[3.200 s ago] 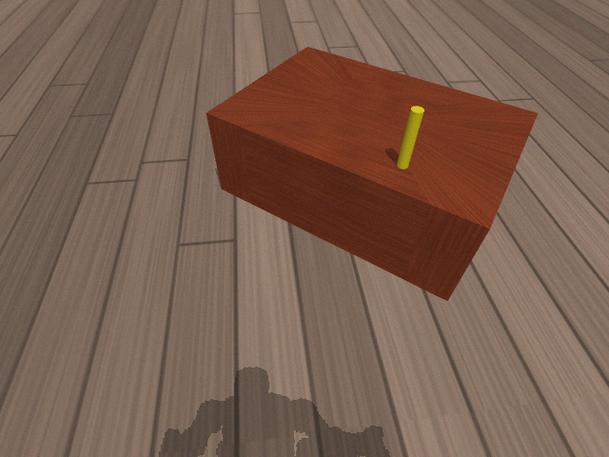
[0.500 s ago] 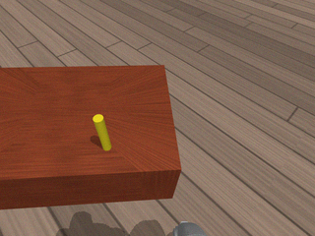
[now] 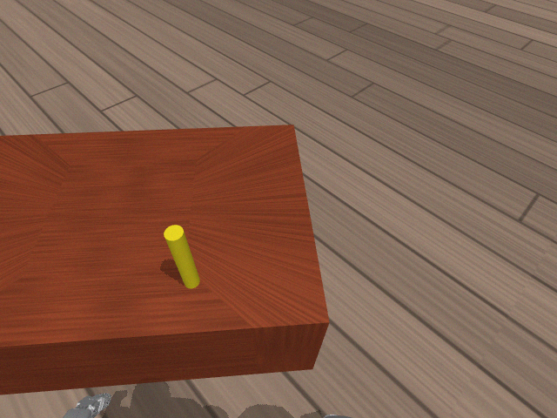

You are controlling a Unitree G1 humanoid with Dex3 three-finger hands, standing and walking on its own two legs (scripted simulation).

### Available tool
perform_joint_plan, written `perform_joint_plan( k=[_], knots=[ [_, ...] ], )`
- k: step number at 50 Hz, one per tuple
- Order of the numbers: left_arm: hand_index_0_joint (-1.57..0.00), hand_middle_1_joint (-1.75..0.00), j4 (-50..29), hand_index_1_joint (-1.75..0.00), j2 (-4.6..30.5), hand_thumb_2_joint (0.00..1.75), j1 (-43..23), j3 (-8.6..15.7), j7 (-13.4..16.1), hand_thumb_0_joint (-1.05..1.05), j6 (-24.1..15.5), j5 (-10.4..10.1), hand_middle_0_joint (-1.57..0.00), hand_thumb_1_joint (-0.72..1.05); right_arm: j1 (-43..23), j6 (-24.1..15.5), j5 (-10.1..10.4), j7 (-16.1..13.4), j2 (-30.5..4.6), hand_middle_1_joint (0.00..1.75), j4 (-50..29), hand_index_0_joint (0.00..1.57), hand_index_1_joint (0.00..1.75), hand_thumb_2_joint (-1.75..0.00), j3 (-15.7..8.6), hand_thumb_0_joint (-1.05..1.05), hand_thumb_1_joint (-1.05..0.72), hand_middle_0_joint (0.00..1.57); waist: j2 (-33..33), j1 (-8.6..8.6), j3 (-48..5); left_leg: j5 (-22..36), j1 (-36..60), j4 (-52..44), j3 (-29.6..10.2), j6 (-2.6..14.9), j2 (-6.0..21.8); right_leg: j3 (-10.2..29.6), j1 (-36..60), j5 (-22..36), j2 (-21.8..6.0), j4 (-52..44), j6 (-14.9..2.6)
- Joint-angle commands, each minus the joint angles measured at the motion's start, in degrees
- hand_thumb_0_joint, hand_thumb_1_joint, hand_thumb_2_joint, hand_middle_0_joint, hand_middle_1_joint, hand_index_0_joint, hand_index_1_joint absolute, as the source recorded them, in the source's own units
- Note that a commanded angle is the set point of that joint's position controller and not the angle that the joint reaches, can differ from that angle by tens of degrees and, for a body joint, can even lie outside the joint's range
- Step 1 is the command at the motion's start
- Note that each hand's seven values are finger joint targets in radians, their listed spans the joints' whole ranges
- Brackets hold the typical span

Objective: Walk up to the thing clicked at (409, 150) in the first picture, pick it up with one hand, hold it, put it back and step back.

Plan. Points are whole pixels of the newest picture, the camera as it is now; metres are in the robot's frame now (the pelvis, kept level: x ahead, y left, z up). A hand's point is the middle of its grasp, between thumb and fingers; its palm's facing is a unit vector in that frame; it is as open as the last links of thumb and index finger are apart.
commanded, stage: walk up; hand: left
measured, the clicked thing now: (183, 259) +0.49 +0.21 -0.23
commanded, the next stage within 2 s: stand in 0.98 s
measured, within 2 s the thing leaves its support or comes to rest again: neither
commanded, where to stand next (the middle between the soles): +0.05 +0.00 m, yaw +1 degrees
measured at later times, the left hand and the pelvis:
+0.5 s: hand out of the picture +0.08 +0.26 -0.13, palm faces +0.03 -0.94 -0.34, open 7.3 cm; pelvis +0.01 +0.00 +0.02, yaw +1 degrees
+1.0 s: hand out of the picture +0.11 +0.25 -0.13, palm faces +0.02 -0.94 -0.33, open 7.3 cm; pelvis +0.02 +0.00 +0.02, yaw +1 degrees
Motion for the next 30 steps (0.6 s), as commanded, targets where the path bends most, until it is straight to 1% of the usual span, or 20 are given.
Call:
perform_joint_plan(
  k=[1,2,3,4,7,9,10,11,13,14,20,22,24,28,29,30],
  knots=[
    [-0.20,-0.30,-0.4,-0.30,12.2,0.90,-2.2,3.1,0.7,0.00,-1.2,-0.6,-0.20,0.90,-3.7,-1.5,0.3,-0.8,-13.0,0.30,-1.1,0.20,0.30,-0.90,-2.6,0.00,-0.90,0.20,2.4,1.47,-7.8,14.1,-1.1,-11.5,-6.7,4.21,6.7,5.1,11.4,12.7,-4.7,-7.0,-2.72],
    [-0.20,-0.30,0.2,-0.30,12.1,0.90,-2.6,2.9,0.7,0.00,-1.1,-0.6,-0.20,0.90,-4.1,-1.4,0.3,-0.8,-12.8,0.30,-0.7,0.20,0.30,-0.90,-2.5,0.00,-0.90,0.20,2.2,1.46,-8.0,14.2,-0.4,-11.9,-6.3,4.01,6.5,5.3,11.9,12.9,-4.9,-7.9,-2.59],
    [-0.20,-0.30,0.5,-0.30,12.1,0.90,-3.8,2.8,0.6,0.00,-1.0,-0.6,-0.20,0.90,-4.1,-1.3,0.2,-0.9,-12.7,0.30,-0.1,0.20,0.30,-0.90,-2.5,0.00,-0.90,0.20,2.0,1.11,-7.7,13.8,-0.2,-12.9,-6.1,3.82,6.4,5.4,11.8,12.6,-5.1,-8.7,-2.40],
    [-0.20,-0.30,1.3,-0.30,11.8,0.90,-3.9,2.8,0.6,0.00,-0.8,-0.7,-0.20,0.90,-4.8,-1.1,0.2,-0.9,-12.6,0.30,0.4,0.20,0.30,-0.90,-2.5,0.00,-0.90,0.20,2.7,1.27,-7.1,12.3,0.0,-14.0,-6.2,3.65,6.6,5.1,11.9,10.7,-5.0,-9.7,-2.37],
    [-0.20,-0.30,2.9,-0.30,11.5,0.90,-4.2,2.5,0.3,0.00,-0.6,-0.7,-0.20,0.90,-6.6,-1.0,0.1,-0.8,-12.6,0.30,1.3,0.20,0.30,-0.90,-2.4,0.00,-0.90,0.20,3.1,1.62,-6.6,11.2,0.7,-15.9,-5.9,3.50,6.6,4.9,13.3,10.3,-5.1,-12.1,-1.76],
    [-0.20,-0.30,3.9,-0.30,11.5,0.90,-4.9,2.5,0.2,0.00,-0.7,-0.5,-0.20,0.90,-6.8,-0.8,0.2,-0.7,-12.0,0.30,2.0,0.20,0.30,-0.90,-2.4,0.00,-0.90,0.20,1.3,1.07,-6.7,10.3,2.1,-16.6,-5.6,3.09,6.1,5.8,13.1,9.6,-5.6,-14.2,-1.71],
    [-0.20,-0.30,3.9,-0.30,11.6,0.90,-5.5,2.5,0.2,0.00,-0.7,-0.5,-0.20,0.90,-6.6,-0.7,0.0,-0.7,-12.2,0.30,2.4,0.20,0.30,-0.90,-2.4,0.00,-0.90,0.20,1.3,0.86,-6.8,10.5,2.4,-17.4,-5.4,2.91,6.3,5.7,13.4,9.8,-5.7,-14.8,-1.51],
    [-0.20,-0.30,4.5,-0.30,11.4,0.90,-5.4,2.4,0.2,0.00,-0.7,-0.5,-0.20,0.90,-7.4,-0.7,0.1,-0.6,-12.4,0.30,2.4,0.20,0.30,-0.90,-2.4,0.00,-0.90,0.20,2.0,1.10,-6.2,10.1,2.3,-18.0,-5.7,2.94,6.2,5.6,13.6,9.7,-5.6,-15.3,-1.28],
    [-0.20,-0.30,5.1,-0.30,11.4,0.90,-5.1,2.4,0.1,0.00,-0.8,-0.3,-0.20,0.90,-7.6,-0.6,0.1,-0.6,-12.1,0.30,2.9,0.20,0.30,-0.90,-2.5,0.00,-0.90,0.20,0.8,1.00,-7.1,11.4,4.5,-18.2,-5.2,2.84,6.3,5.6,13.6,10.1,-5.8,-16.3,-1.25],
    [-0.20,-0.30,5.6,-0.30,11.4,0.90,-5.5,2.5,0.2,0.00,-0.8,-0.2,-0.20,0.90,-7.5,-0.6,0.2,-0.6,-12.3,0.30,3.1,0.20,0.30,-0.90,-2.6,0.00,-0.90,0.20,1.0,0.66,-7.2,11.5,4.2,-18.4,-5.2,2.84,6.3,5.4,14.2,10.2,-5.7,-16.6,-1.14],
    [-0.20,-0.30,6.5,-0.30,11.5,0.90,-4.6,2.7,0.2,0.00,-0.9,-0.1,-0.20,0.90,-8.3,-0.4,0.2,-0.6,-12.0,0.30,3.7,0.20,0.30,-0.90,-2.6,0.00,-0.90,0.20,0.2,0.88,-8.1,13.8,6.6,-19.0,-4.6,2.48,6.2,5.3,14.7,12.6,-6.2,-17.7,-0.75],
    [-0.20,-0.30,6.7,-0.30,11.2,0.90,-4.4,2.8,0.2,0.00,-0.9,-0.1,-0.20,0.90,-8.1,-0.4,0.3,-0.6,-11.7,0.30,3.8,0.20,0.30,-0.90,-2.6,0.00,-0.90,0.20,0.1,0.86,-7.9,14.4,7.0,-19.2,-4.6,2.36,6.2,5.2,14.7,12.6,-6.2,-18.0,-0.64],
    [-0.20,-0.30,6.9,-0.30,11.3,0.90,-4.4,2.9,0.3,0.00,-0.9,0.1,-0.20,0.90,-8.6,-0.2,0.1,-0.6,-11.7,0.30,3.9,0.20,0.30,-0.90,-2.7,0.00,-0.90,0.20,-0.1,0.81,-7.4,13.5,6.9,-19.4,-4.6,2.41,6.3,5.2,14.3,12.4,-6.2,-18.4,-0.55],
    [-0.20,-0.30,6.7,-0.30,11.3,0.90,-4.4,3.1,0.3,0.00,-0.7,0.1,-0.20,0.90,-8.4,-0.1,0.0,-0.5,-11.5,0.30,4.0,0.20,0.30,-0.90,-2.7,0.00,-0.90,0.20,0.7,0.87,-6.1,11.1,5.7,-20.1,-4.7,2.32,6.0,5.4,13.7,8.9,-6.0,-19.1,-0.49],
    [-0.20,-0.30,6.7,-0.30,11.2,0.90,-4.3,3.1,0.3,0.00,-0.7,0.2,-0.20,0.90,-8.1,-0.1,0.0,-0.6,-11.5,0.30,4.2,0.20,0.30,-0.90,-2.8,0.00,-0.90,0.20,0.4,0.68,-6.9,11.3,6.0,-20.1,-4.7,2.40,6.2,5.4,14.3,8.9,-6.1,-19.1,-0.75],
    [-0.20,-0.30,6.8,-0.30,11.1,0.90,-4.0,3.2,0.3,0.00,-0.8,0.3,-0.20,0.90,-8.4,-0.2,0.0,-0.6,-11.8,0.30,4.1,0.20,0.30,-0.90,-2.9,0.00,-0.90,0.20,0.5,0.82,-7.3,11.4,6.1,-20.1,-4.7,2.53,6.4,5.2,14.8,10.3,-6.1,-18.8,-0.76]
  ],
)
